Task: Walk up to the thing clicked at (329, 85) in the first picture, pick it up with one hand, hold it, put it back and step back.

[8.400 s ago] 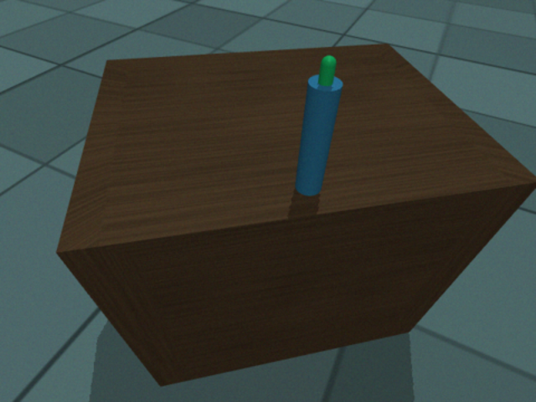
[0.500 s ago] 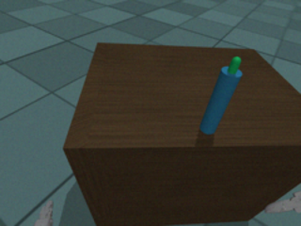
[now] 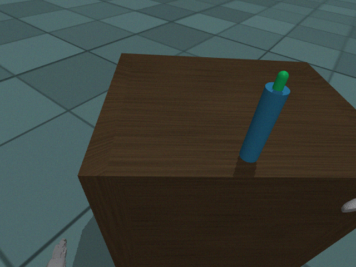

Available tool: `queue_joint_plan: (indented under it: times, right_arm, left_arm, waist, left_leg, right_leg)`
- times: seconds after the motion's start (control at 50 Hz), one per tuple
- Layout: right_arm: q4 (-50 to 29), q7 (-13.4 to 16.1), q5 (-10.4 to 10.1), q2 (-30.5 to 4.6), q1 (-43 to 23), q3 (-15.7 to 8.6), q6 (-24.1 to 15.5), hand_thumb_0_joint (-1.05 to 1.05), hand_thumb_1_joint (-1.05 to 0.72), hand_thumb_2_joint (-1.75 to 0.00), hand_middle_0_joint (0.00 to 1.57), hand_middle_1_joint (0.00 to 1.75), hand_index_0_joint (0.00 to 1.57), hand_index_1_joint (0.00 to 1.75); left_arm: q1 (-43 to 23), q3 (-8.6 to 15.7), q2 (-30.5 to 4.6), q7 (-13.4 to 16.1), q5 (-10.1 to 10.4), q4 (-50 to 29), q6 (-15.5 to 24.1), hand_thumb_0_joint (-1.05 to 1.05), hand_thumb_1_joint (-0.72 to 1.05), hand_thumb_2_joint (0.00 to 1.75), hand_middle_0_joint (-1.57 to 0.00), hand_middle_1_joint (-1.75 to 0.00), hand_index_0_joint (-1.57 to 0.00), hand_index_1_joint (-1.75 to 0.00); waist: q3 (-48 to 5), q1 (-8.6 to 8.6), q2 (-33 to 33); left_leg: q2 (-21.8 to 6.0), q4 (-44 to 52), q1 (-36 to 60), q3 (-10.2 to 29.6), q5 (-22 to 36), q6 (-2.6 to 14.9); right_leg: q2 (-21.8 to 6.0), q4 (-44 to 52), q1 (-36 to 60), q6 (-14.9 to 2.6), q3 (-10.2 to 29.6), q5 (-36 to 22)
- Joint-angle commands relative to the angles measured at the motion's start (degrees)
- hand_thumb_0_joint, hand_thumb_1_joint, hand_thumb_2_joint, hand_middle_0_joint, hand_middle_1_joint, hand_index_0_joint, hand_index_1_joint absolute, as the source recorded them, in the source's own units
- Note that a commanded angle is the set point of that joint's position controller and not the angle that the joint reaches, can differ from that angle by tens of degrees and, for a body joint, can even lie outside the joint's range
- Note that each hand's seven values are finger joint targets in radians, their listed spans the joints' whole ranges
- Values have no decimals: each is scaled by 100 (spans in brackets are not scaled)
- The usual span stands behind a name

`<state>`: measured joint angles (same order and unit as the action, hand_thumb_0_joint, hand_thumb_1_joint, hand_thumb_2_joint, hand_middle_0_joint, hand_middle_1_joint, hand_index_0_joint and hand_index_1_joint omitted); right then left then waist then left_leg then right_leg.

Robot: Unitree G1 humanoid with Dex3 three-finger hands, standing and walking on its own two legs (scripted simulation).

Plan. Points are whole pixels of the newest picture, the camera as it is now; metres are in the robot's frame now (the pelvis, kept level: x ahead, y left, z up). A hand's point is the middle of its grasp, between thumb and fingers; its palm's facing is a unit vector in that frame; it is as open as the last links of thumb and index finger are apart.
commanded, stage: go down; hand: right
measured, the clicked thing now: (263, 120) +0.43 -0.20 +0.15
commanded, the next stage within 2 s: none
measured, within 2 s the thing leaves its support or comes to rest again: neither
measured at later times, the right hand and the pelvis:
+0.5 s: hand out of the picture +0.29 -0.35 +0.20, palm faces +0.24 +0.96 -0.18, open 17.5 cm; pelvis +0.00 +0.00 +0.00, yaw +0 degrees
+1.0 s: hand out of the picture +0.32 -0.37 +0.21, palm faces +0.21 +0.98 -0.07, open 17.6 cm; pelvis +0.00 +0.00 +0.00, yaw +0 degrees
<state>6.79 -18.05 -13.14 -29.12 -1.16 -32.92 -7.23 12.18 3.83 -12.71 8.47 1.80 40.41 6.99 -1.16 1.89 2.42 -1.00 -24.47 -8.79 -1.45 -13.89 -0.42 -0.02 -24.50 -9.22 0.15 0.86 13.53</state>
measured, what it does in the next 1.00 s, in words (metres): stands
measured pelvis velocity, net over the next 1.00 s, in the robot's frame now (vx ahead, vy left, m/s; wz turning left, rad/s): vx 0.00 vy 0.00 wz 0.00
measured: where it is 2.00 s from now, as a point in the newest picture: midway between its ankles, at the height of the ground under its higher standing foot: outside the picture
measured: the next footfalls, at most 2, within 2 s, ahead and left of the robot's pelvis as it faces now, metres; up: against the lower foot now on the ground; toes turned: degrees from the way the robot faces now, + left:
none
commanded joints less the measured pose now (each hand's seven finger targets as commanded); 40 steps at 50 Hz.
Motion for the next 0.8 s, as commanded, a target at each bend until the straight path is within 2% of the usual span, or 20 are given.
queue_joint_plan:
  times: [0.0, 0.04, 0.1, 0.16, 0.18, 0.2, 0.24, 0.32, 0.38, 0.44, 0.48, 0.5, 0.52, 0.56, 0.58, 0.6, 0.62, 0.7, 0.74, 0.78]
  right_arm:
    - [-1335, -246, -142, -1781, -1413, -473, -233, 0, 50, -5, 4, 5, 5, 5]
    - [-1404, -216, -154, -2046, -1463, -738, -256, 0, 52, -5, 4, 5, 5, 5]
    - [-1195, -152, -234, -1960, -1613, -808, -262, 0, 52, -6, 4, 5, 5, 5]
    - [-875, -144, -255, -2049, -1689, -834, -159, 0, 53, -6, 4, 5, 5, 5]
    - [-777, -186, -274, -1983, -1746, -763, -84, 0, 55, -5, 4, 5, 5, 5]
    - [-688, -244, -269, -1907, -1787, -643, 10, 0, 55, -5, 4, 5, 5, 5]
    - [-518, -386, -286, -1970, -2029, -512, 188, 0, 58, -5, 4, 5, 5, 5]
    - [-549, -589, -227, -2340, -2687, -526, 330, 0, 57, -5, 3, 5, 5, 5]
    - [-355, -664, -276, -2792, -3135, -824, 350, 0, 56, -5, 3, 5, 4, 5]
    - [411, -753, -352, -3101, -3056, -1105, 494, 0, 55, -5, 4, 5, 5, 5]
    - [648, -852, -396, -2855, -3210, -892, 586, 0, 53, -5, 4, 5, 5, 5]
    - [760, -894, -395, -2965, -3194, -921, 627, 0, 56, -5, 4, 5, 5, 5]
    - [824, -960, -381, -2811, -3326, -749, 667, 0, 58, -5, 4, 5, 5, 5]
    - [1078, -1055, -309, -2889, -3315, -651, 738, 0, 58, -5, 4, 5, 5, 5]
    - [1319, -1100, -306, -2842, -3314, -593, 756, 0, 57, -5, 4, 5, 5, 5]
    - [1379, -1154, -270, -2872, -3433, -540, 788, 0, 58, -5, 3, 5, 4, 5]
    - [1402, -1202, -321, -2985, -3596, -613, 793, 0, 60, -5, 3, 5, 4, 5]
    - [1443, -1277, -324, -3658, -4190, -902, 779, 0, 57, -6, 4, 5, 5, 5]
    - [1482, -1251, -271, -3698, -4322, -893, 757, 0, 56, -6, 4, 5, 5, 5]
    - [1689, -1252, -245, -3746, -4288, -903, 744, 0, 56, -6, 4, 5, 5, 5]
  left_arm:
    - [-696, 169, -854, 77, -77, -1037, 448, 0, -55, 5, -5, -5, -5, -5]
    - [-499, 400, -1092, 112, -97, -1115, 473, 0, -55, 5, -5, -5, -5, -5]
    - [-287, 479, -1149, 120, -114, -1277, 520, 0, -55, 5, -5, -5, -5, -5]
    - [-295, 249, -872, 125, -102, -1190, 503, 0, -56, 6, -5, -5, -5, -5]
    - [-184, 240, -842, 148, -105, -1160, 494, 0, -55, 6, -5, -5, -5, -5]
    - [-222, 124, -729, 145, -97, -977, 479, 0, -55, 6, -5, -5, -5, -5]
    - [-345, 120, -810, 161, -89, -877, 500, 0, -55, 6, -5, -5, -4, -5]
    - [-649, -184, -641, 173, -109, -878, 638, 0, -55, 5, -5, -5, -5, -5]
    - [-388, 19, -1018, 308, -137, -1176, 724, 0, -55, 6, -5, -5, -5, -5]
    - [-128, 93, -1160, 367, -138, -927, 735, 0, -55, 6, -5, -5, -5, -5]
    - [31, 247, -1239, 390, -144, -825, 759, 0, -56, 6, -5, -5, -5, -5]
    - [-93, 164, -1212, 393, -140, -886, 780, 0, -56, 6, -5, -5, -5, -5]
    - [-30, -142, -872, 370, -123, -865, 790, 0, -56, 6, -5, -5, -4, -5]
    - [-163, -415, -646, 340, -108, -714, 793, 0, -57, 7, -5, -5, -4, -6]
    - [-527, -496, -602, 333, -98, -801, 815, 0, -57, 6, -5, -5, -4, -6]
    - [-416, -414, -712, 364, -120, -830, 824, 0, -57, 6, -5, -5, -4, -6]
    - [-588, -471, -748, 380, -125, -915, 855, 0, -57, 6, -5, -5, -5, -6]
    - [-540, -44, -1360, 497, -149, -909, 881, 0, -56, 6, -5, -5, -5, -6]
    - [-377, -236, -1135, 490, -139, -933, 892, 0, -56, 6, -5, -5, -5, -6]
    - [-256, -258, -1073, 516, -118, -962, 875, 0, -56, 6, -5, -5, -5, -5]
  waist:
    - [-890, 95, 249]
    - [-1025, 116, 266]
    - [-955, 37, -2]
    - [-702, 105, 67]
    - [-752, 10, 105]
    - [-645, 74, 263]
    - [-488, -8, 569]
    - [-802, -21, 650]
    - [-1450, -118, 373]
    - [-1299, -36, 435]
    - [-1169, -127, 438]
    - [-1146, -52, 420]
    - [-1147, -46, 356]
    - [-946, 14, 385]
    - [-864, 59, 268]
    - [-1056, -74, 203]
    - [-1138, -40, 94]
    - [-1681, -48, 311]
    - [-1568, -24, 356]
    - [-1521, -31, 324]
  left_leg:
    - [96, 250, 103, -167, 1234, 43]
    - [114, 211, 125, -167, 1312, 47]
    - [146, 187, 76, -193, 1279, 41]
    - [121, 223, -4, -170, 1070, 51]
    - [112, 219, -29, -149, 1147, 47]
    - [119, 195, -98, -145, 1113, 66]
    - [125, 239, -222, -119, 897, 98]
    - [116, 215, -162, -98, 893, 108]
    - [146, 156, 2, -130, 1239, 88]
    - [149, 140, -53, -148, 1230, 89]
    - [147, 125, -213, -144, 1162, 104]
    - [126, 150, -201, -128, 1145, 94]
    - [149, 108, -230, -154, 1242, 107]
    - [133, 136, -310, -124, 1159, 110]
    - [119, 154, -334, -103, 1043, 98]
    - [104, 150, -345, -66, 1140, 80]
    - [100, 152, -284, -72, 1191, 59]
    - [114, 17, -233, -69, 1396, 95]
    - [120, 34, -236, -90, 1248, 112]
    - [110, 76, -245, -68, 1158, 107]
  right_leg:
    - [37, 324, 321, -97, 18, -1257]
    - [16, 273, 462, -80, 10, -1403]
    - [-10, 238, 453, -80, 33, -1402]
    - [25, 254, 243, -87, 8, -1145]
    - [23, 228, 265, -102, -3, -1195]
    - [14, 255, 167, -83, 2, -1200]
    - [16, 311, 37, -72, 0, -944]
    - [33, 276, 54, -78, 22, -899]
    - [22, 124, 376, -93, 50, -1288]
    - [27, 91, 288, -90, 39, -1298]
    - [12, 93, 228, -87, 27, -1233]
    - [30, 72, 144, -104, 21, -1181]
    - [-3, 76, 117, -101, 30, -1359]
    - [19, 89, -86, -127, 14, -1209]
    - [35, 84, -157, -153, 17, -1069]
    - [47, 49, -77, -175, 5, -1095]
    - [49, 12, -96, -191, 20, -1136]
    - [41, -88, 180, -152, 44, -1426]
    - [51, -70, 91, -148, 21, -1282]
    - [68, -59, 20, -176, -2, -1130]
